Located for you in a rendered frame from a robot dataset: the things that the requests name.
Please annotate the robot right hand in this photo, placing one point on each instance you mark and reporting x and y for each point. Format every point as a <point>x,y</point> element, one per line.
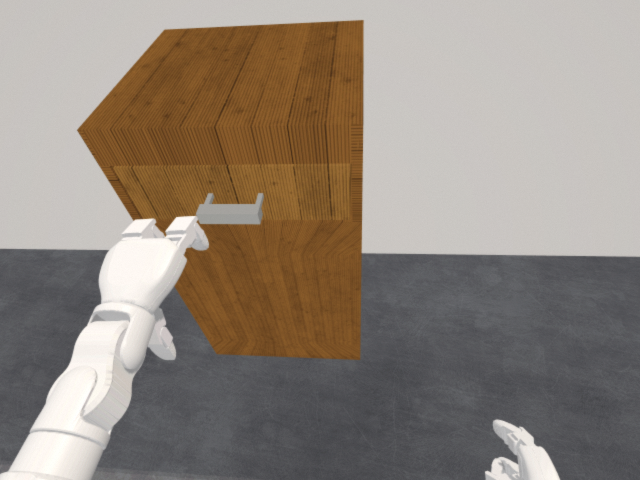
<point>533,462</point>

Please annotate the drawer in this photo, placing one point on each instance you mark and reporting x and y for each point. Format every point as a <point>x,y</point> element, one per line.
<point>291,191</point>

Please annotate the cabinet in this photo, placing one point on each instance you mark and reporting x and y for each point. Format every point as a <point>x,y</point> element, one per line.
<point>242,95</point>

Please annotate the handle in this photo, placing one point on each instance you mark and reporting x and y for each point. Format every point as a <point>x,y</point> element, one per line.
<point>209,213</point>

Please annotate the left robot forearm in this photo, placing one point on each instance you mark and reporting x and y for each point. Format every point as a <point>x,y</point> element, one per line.
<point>68,437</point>

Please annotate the robot left hand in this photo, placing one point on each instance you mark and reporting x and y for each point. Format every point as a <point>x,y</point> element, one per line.
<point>143,268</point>

